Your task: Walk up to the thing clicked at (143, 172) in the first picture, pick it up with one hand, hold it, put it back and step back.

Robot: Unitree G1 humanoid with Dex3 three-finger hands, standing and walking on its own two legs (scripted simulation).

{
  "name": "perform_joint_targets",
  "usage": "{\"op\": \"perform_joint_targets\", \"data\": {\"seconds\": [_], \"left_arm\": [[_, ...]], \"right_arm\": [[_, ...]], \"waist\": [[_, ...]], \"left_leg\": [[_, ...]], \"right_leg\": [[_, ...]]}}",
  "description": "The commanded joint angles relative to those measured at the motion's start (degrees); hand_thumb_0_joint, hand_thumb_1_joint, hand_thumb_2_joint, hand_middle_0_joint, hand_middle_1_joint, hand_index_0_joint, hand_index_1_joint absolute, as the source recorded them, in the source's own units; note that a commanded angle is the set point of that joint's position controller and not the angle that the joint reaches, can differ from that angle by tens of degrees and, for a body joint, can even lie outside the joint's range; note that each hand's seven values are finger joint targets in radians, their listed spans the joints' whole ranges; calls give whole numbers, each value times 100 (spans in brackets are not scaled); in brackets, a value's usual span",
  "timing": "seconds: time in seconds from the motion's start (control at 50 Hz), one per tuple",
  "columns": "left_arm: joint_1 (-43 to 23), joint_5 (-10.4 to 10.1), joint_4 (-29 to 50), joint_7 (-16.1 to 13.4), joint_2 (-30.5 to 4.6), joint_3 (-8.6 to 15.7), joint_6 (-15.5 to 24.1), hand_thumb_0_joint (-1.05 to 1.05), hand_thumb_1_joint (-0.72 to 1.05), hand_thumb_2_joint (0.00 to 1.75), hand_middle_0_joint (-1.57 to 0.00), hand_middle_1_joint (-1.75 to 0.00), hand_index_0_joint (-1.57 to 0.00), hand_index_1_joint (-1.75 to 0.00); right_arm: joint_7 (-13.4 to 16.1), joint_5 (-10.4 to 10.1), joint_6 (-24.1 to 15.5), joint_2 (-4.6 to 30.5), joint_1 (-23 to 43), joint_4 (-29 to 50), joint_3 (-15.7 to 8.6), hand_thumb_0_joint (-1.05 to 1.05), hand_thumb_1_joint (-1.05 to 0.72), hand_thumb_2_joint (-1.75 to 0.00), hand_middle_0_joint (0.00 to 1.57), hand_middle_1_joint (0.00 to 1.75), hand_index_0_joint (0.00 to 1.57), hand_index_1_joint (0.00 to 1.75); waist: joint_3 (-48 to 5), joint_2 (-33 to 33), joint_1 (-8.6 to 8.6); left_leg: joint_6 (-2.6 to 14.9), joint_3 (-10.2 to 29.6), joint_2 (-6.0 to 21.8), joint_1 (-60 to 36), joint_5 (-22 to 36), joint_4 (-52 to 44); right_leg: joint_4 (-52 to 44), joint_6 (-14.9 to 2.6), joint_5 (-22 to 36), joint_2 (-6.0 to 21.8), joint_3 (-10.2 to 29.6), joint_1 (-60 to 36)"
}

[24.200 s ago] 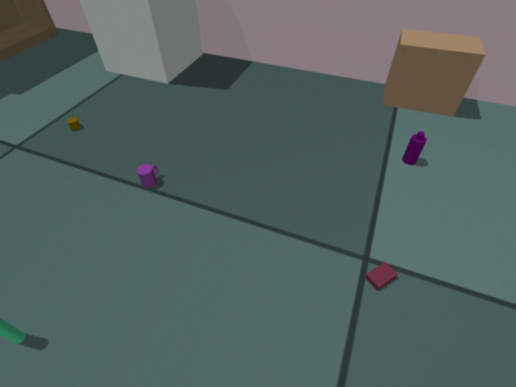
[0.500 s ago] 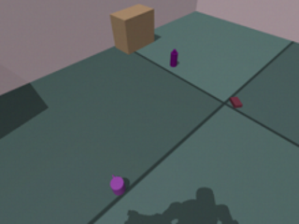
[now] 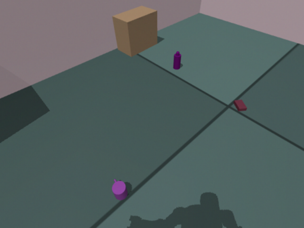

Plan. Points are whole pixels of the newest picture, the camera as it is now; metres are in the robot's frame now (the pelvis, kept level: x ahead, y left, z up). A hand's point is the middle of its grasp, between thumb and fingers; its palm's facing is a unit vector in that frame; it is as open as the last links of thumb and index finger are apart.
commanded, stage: stand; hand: left
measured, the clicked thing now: (118, 188) +0.49 +0.28 -0.73
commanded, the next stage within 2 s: walk up in 0.40 s
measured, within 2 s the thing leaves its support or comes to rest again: neither
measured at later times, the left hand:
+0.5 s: hand out of the picture +0.08 +0.26 -0.15, palm faces -0.02 -0.94 -0.35, open 7.3 cm
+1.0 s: hand out of the picture +0.16 +0.20 -0.17, palm faces -0.07 -0.94 -0.34, open 7.3 cm
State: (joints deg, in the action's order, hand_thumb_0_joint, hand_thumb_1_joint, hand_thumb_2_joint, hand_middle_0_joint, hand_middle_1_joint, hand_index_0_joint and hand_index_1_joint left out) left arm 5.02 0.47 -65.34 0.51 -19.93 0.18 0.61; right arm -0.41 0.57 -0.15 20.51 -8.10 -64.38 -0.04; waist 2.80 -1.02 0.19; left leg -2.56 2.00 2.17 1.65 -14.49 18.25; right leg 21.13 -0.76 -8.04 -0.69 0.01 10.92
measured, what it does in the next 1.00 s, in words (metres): steps on the spot: left foot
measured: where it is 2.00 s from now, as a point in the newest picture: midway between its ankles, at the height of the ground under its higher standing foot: outside the picture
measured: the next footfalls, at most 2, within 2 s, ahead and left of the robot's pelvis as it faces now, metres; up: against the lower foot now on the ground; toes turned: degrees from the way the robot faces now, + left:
left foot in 0.98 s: +0.13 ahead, +0.08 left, +0.00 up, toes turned -5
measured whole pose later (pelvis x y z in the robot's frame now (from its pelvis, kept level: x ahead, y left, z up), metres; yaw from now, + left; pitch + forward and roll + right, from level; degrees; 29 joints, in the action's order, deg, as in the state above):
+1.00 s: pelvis +0.06 -0.04 -0.02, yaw -4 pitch -3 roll +0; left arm 9.5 -0.5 -53.7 -0.3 -19.6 0.6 0.1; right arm 0.2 1.0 0.6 21.0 -9.8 -55.0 -2.3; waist 7.9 -0.2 0.7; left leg -0.2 1.4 0.6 14.4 -13.6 32.3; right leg 34.4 -2.0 -18.5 -2.0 0.1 12.5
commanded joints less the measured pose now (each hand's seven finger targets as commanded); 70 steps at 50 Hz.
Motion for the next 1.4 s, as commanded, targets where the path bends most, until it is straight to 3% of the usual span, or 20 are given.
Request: {"op": "perform_joint_targets", "data": {"seconds": [0.0, 0.36, 0.4, 0.44, 0.48, 0.54, 0.58, 0.6, 0.62, 0.64, 0.72, 0.84, 0.88, 0.92, 0.94, 0.96, 0.98, 1.0, 1.08, 1.38], "left_arm": [[-324, -29, 362, -63, -1298, 254, 132, 0, 90, 90, -20, -30, -20, -30], [-254, -21, 360, -67, -1276, 252, 108, 0, 90, 90, -20, -30, -20, -30], [-147, 157, 717, 98, -1408, 526, -73, 0, 90, 90, -20, -30, -20, -30], [-226, 174, 907, 190, -1240, 593, -151, 0, 90, 90, -20, -30, -20, -30], [-174, 190, 1139, 243, -1264, 669, -176, 0, 90, 90, -20, -30, -20, -30], [164, 126, 1294, 300, -1142, 650, -109, 0, 90, 90, -20, -30, -20, -30], [662, 133, 1068, 268, -1088, 687, -26, 0, 90, 90, -20, -30, -20, -30], [1103, 148, 1001, 185, -1400, 752, 18, 0, 90, 90, -20, -30, -20, -30], [1234, 126, 1134, 96, -1963, 827, 55, 0, 90, 90, -20, -30, -20, -30], [1028, 132, 1296, 89, -2150, 862, 43, 0, 90, 90, -20, -30, -20, -30], [707, -4, 1503, -54, -1415, 584, 111, 0, 90, 90, -20, -30, -20, -30], [713, -21, 1569, -187, -1462, 492, 203, 0, 90, 90, -20, -30, -20, -30], [393, -59, 1648, -186, -1479, 449, 161, 0, 90, 90, -20, -30, -20, -30], [178, -131, 1662, -178, -1393, 417, 97, 0, 90, 90, -20, -30, -20, -30], [291, -169, 1666, -164, -1180, 365, 69, 0, 90, 90, -20, -30, -20, -30], [491, -206, 1623, -151, -1125, 370, 41, 0, 90, 90, -20, -30, -20, -30], [578, -181, 1434, -160, -1222, 400, -19, 0, 90, 90, -20, -30, -20, -30], [528, -105, 1326, -157, -1189, 395, -12, 0, 90, 90, -20, -30, -20, -30], [219, -84, 1176, -100, -1385, 434, 80, 0, 90, 90, -20, -30, -20, -30], [-273, -53, 782, -65, -1260, 322, 55, 0, 90, 90, -20, -30, -20, -30]], "right_arm": [[88, 2, -118, 1184, 124, 336, -225, 0, -90, -90, 20, 30, 20, 30], [103, 7, -105, 1198, 50, 363, -215, 0, -90, -90, 20, 30, 20, 30], [181, 138, -251, 1579, -443, 435, -461, 0, -90, -90, 20, 30, 20, 30], [232, 149, -287, 1802, -576, 533, -608, 0, -90, -90, 20, 30, 20, 30], [259, 183, -359, 1952, -316, 850, -707, 0, -90, -90, 20, 30, 20, 30], [259, 188, -388, 1780, -97, 1106, -694, 0, -90, -90, 20, 30, 20, 30], [178, 136, -298, 1532, 15, 1285, -601, 0, -90, -90, 20, 30, 20, 30], [170, 45, -264, 1257, -107, 1377, -505, 0, -90, -90, 20, 30, 20, 30], [185, -43, -215, 899, -273, 1562, -367, 0, -90, -90, 20, 30, 20, 30], [235, 11, -90, 1162, -401, 1455, -459, 0, -90, -90, 20, 30, 20, 30], [164, 0, -81, 1164, -634, 1330, -417, 0, -90, -90, 20, 30, 20, 30], [141, 18, 28, 1060, -496, 1314, -434, 0, -90, -90, 20, 30, 20, 30], [137, 20, 35, 1056, -567, 1245, -477, 0, -90, -90, 20, 30, 20, 30], [138, 28, -10, 1034, -726, 1158, -498, 0, -90, -90, 20, 30, 20, 30], [147, 67, -45, 1316, -534, 1206, -570, 0, -90, -90, 20, 30, 20, 30], [142, 67, -79, 1556, -174, 1356, -601, 0, -90, -90, 20, 30, 20, 30], [119, -25, -88, 1668, 173, 1364, -588, 0, -90, -90, 20, 30, 20, 30], [100, -11, -88, 1562, 296, 1345, -561, 0, -90, -90, 20, 30, 20, 30], [96, -68, -42, 1290, 306, 1206, -444, 0, -90, -90, 20, 30, 20, 30], [39, -60, -87, 1190, 576, 732, -335, 0, -90, -90, 20, 30, 20, 30]], "waist": [[-335, 109, -30], [-274, 107, -21], [-159, 358, -105], [331, -427, -205], [694, -670, -111], [394, -822, 100], [89, -576, 237], [-201, 430, 402], [-452, 1836, 412], [-321, 1268, 292], [-11, 524, 37], [-316, 599, 59], [-318, 691, -95], [-393, 623, -264], [-451, 66, -140], [-445, -326, 72], [-449, -440, 151], [-369, -392, 149], [-202, -341, 43], [-432, 263, -9]], "left_leg": [[327, 276, 495, 574, 629, -383], [333, 271, 498, 544, 542, -405], [686, 428, 587, 137, -1083, -357], [1148, 1214, 1321, 243, -1984, -819], [1631, 1677, 2109, 553, -1095, -885], [1313, 681, 1699, -23, 1227, 123], [852, -217, 864, 694, 1628, 1094], [519, -562, 401, 1191, 1300, 2183], [275, -735, -468, 2207, -1271, 3346], [355, -64, -179, 1912, -2337, 3933], [457, 395, 99, 2064, -1536, 3963], [315, 180, 41, 1520, -1062, 2415], [357, -9, -50, 937, -497, 1829], [440, -9, -35, 315, 956, 649], [576, 648, 482, 116, 1803, 436], [822, 1349, 1059, 373, 1900, 208], [1236, 1448, 1370, 1023, 1527, 355], [1226, 1306, 1330, 1282, 1576, 456], [575, 449, 427, 1091, 1085, 778], [490, 326, 478, 324, 1072, 184]], "right_leg": [[-301, -90, 703, 745, 679, -609], [-307, -87, 587, 737, 682, -528], [88, -189, -1315, 376, 676, 447], [1303, -111, -1600, 33, 341, 1302], [2481, -27, -1833, 298, 536, 1741], [1428, -105, -1747, 544, 530, 1441], [329, -131, -343, 7, 65, -204], [-24, -218, 896, 299, 609, -1015], [-734, -799, 445, 1487, 2634, -1309], [-773, -1379, -125, 2012, 3192, -641], [-286, -1125, 1379, 1429, 1675, -386], [238, -1098, 3052, 1504, 1249, -448], [474, -938, 2861, 1391, 1087, 83], [774, -606, 2089, 1198, 962, 417], [929, -316, 1300, 834, 830, 672], [1088, -102, 80, 340, 635, 630], [1283, -75, -906, 102, 378, -9], [1178, -98, -1066, 118, 341, -277], [507, -315, 617, 625, 918, -75], [-260, -155, 410, 684, 973, -38]]}}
